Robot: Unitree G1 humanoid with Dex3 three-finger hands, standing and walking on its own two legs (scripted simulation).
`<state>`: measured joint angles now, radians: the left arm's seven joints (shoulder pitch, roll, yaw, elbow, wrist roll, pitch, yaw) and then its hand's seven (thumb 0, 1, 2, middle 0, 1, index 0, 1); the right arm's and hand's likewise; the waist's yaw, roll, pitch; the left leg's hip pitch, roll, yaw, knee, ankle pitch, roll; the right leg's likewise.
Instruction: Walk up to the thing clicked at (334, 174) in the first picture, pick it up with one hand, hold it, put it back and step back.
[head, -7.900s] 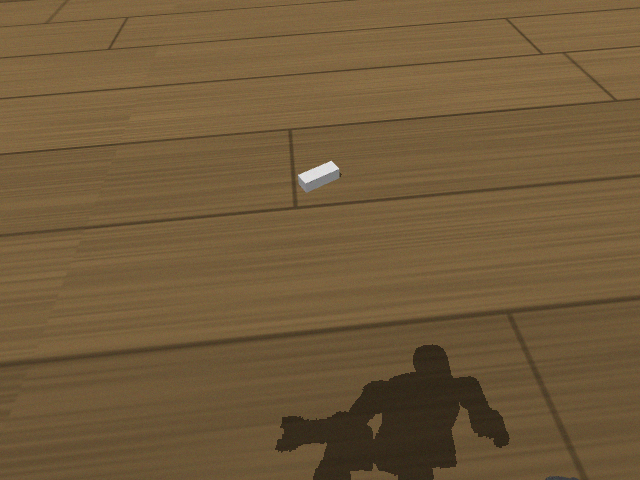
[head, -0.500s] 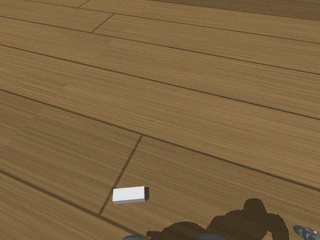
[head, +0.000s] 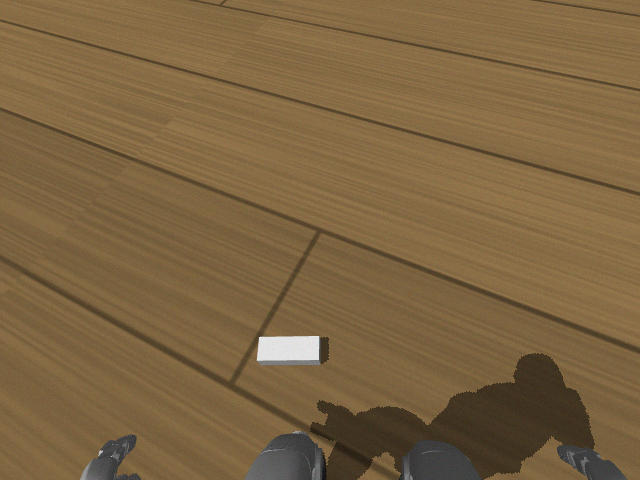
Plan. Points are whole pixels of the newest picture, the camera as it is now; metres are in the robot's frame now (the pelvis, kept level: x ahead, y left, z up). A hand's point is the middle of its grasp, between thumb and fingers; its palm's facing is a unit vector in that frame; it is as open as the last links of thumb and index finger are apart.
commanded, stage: walk up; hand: left
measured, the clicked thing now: (289, 350) +0.44 +0.19 -0.72
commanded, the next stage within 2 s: stand in 0.32 s
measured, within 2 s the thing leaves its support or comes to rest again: neither
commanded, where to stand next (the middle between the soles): +0.04 +0.02 m, yaw -3 degrees
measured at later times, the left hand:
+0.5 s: hand out of the picture +0.05 +0.27 -0.13, palm faces -0.05 -0.93 -0.36, open 7.4 cm
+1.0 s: hand out of the picture +0.07 +0.26 -0.13, palm faces -0.08 -0.94 -0.33, open 7.4 cm
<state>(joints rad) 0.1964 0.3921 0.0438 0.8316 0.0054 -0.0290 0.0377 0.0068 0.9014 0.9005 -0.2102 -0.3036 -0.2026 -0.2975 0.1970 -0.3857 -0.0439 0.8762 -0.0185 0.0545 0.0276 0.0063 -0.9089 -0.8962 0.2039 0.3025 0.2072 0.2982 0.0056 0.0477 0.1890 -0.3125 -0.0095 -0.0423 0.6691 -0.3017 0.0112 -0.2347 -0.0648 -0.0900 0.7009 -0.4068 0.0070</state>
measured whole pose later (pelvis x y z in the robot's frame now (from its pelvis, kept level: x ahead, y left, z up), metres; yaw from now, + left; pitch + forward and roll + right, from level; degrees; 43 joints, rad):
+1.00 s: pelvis -0.02 +0.01 +0.03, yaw -3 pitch -4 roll +0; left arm 0.12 0.35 -0.01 1.12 0.01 -0.02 -0.01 0.01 0.91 0.90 -0.21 -0.30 -0.20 -0.30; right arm 0.11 -0.35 -0.01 1.15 -0.01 -0.02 0.02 0.01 -0.91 -0.90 0.20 0.30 0.21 0.30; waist -0.01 -0.01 0.06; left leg -0.15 0.00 0.01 0.34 -0.12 0.00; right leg -0.10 0.00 0.01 0.35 -0.18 0.00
